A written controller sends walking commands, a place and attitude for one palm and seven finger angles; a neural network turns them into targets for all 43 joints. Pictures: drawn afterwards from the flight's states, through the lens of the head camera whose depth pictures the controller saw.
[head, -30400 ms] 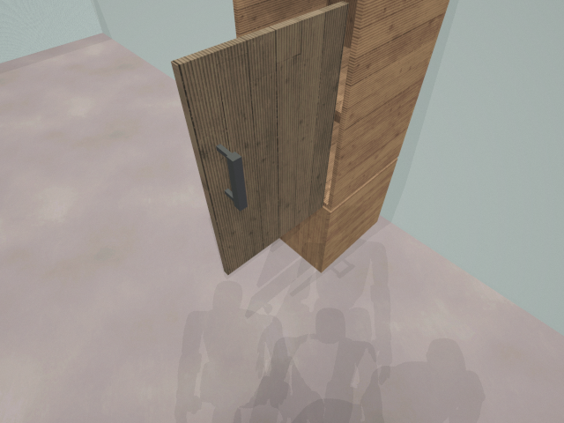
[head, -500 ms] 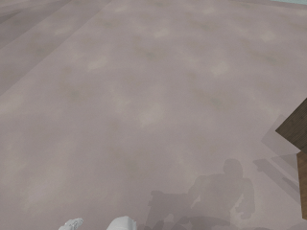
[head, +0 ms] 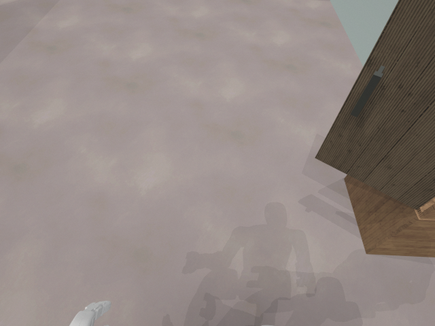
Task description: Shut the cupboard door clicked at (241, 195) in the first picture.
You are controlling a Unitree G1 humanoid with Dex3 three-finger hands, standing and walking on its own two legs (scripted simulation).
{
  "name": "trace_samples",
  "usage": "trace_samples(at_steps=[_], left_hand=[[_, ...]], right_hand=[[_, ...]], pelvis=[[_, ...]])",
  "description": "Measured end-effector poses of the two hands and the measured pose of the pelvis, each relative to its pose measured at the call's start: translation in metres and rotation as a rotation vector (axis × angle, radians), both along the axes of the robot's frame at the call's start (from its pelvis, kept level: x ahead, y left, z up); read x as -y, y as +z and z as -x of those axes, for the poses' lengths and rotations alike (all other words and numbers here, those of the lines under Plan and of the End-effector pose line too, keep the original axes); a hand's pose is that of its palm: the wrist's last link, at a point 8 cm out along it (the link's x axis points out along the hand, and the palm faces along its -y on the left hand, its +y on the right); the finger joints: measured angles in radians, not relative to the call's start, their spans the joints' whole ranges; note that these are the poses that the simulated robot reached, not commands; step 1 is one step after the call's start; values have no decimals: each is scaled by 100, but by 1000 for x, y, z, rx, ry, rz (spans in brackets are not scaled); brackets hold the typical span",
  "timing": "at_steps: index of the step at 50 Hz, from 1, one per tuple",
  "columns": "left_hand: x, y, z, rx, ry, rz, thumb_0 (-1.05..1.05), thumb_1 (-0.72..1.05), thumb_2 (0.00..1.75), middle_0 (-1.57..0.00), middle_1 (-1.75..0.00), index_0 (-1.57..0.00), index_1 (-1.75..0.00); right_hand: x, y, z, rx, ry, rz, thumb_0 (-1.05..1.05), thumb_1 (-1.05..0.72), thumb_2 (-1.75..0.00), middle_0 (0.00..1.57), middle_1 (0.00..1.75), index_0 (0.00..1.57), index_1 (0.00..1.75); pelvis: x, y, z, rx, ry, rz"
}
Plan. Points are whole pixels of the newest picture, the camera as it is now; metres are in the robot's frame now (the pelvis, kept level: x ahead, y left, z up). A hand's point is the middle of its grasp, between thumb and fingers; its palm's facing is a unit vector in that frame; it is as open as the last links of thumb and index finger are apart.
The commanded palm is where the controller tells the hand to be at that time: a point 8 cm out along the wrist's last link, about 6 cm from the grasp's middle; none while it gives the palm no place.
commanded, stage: turn to face it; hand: left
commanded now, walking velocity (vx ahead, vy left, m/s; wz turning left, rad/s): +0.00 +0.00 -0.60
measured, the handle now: (367, 91) +0.70 -0.38 +0.02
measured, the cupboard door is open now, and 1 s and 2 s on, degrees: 57 57 57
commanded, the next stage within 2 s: take the last steps up to it in 0.86 s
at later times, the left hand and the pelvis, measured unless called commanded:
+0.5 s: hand (131, 311) +0.16 +0.19 -0.17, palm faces -0.24 -0.95 -0.20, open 7.4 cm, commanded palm none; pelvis +0.03 +0.01 +0.00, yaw -17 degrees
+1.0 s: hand (174, 291) +0.21 +0.11 -0.16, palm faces -0.47 -0.86 -0.22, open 7.4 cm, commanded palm none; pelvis +0.04 -0.02 +0.00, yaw -29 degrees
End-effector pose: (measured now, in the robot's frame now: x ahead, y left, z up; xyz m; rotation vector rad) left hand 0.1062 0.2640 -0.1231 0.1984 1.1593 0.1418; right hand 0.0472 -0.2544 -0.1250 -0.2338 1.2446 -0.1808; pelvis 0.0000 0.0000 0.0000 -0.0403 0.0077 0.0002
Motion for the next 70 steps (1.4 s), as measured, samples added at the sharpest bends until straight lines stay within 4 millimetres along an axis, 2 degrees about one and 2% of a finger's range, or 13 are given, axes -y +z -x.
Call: trace_samples(at_steps=[4,8,14,20,25,29,37,40,47,55,63,67,70], left_hand=[[20,-1,-21,46,-65,-42,1,91,90,-20,-30,-20,-30],[33,4,-21,11,-95,-45,1,91,90,-20,-30,-20,-30],[38,-3,-23,-48,-143,-17,1,91,90,-20,-30,-21,-30],[23,-26,-39,-85,-177,16,1,90,90,-20,-30,-21,-30],[22,-20,-64,-87,-236,22,1,91,90,-20,-30,-20,-30],[31,-11,-86,-69,-285,20,1,91,90,-20,-30,-20,-30],[83,-4,-126,7,-432,-16,1,91,90,-20,-30,-20,-30],[101,-2,-129,30,-467,-31,1,91,90,-20,-30,-20,-30],[113,-3,-118,-29,-496,-20,1,91,90,-20,-30,-21,-30],[103,-32,-125,-101,-499,36,1,91,90,-20,-30,-21,-30],[121,-14,-156,-119,-562,57,1,91,90,-20,-30,-20,-30],[147,-10,-174,-122,-604,50,1,91,90,-20,-30,-20,-30],[177,-9,-190,-119,-646,45,1,91,90,-19,-30,-20,-30]], right_hand=[[26,-23,16,-38,-75,-10,0,-91,-90,20,30,20,30],[37,-16,14,-34,-119,1,0,-91,-90,20,30,20,30],[33,2,-5,46,-150,15,0,-91,-90,20,30,20,30],[16,10,-17,122,-180,60,0,-91,-90,20,30,20,30],[2,20,4,91,-216,63,0,-91,-90,20,30,20,30],[-2,21,28,47,-280,47,0,-91,-90,20,30,20,30],[11,-9,89,-28,-445,-16,0,-91,-90,20,30,20,30],[20,-21,105,-67,-496,-25,0,-91,-90,20,30,20,30],[22,-9,99,-35,-540,-18,0,-91,-90,20,30,20,30],[-1,0,80,22,-542,29,0,-91,-90,20,30,20,30],[-29,22,114,-87,-634,-3,0,-91,-90,20,30,20,30],[-35,24,135,-157,-701,-36,0,-91,-90,20,30,20,30],[-35,21,148,-209,-750,-71,0,-91,-90,20,30,20,30]], pelvis=[[14,-14,-3,0,-40,-19],[16,-6,-5,-6,-84,-30],[12,0,-13,-17,-152,-42],[-6,-9,-24,-22,-229,-26],[-9,1,-28,-11,-290,-4],[-7,7,-31,-10,-336,8],[19,-6,-32,-3,-417,-20],[24,-10,-31,-1,-439,-21],[25,0,-36,2,-486,-31],[16,-8,-57,1,-532,-9],[32,14,-77,-8,-580,14],[49,17,-86,-12,-605,10],[68,15,-93,-14,-623,1]])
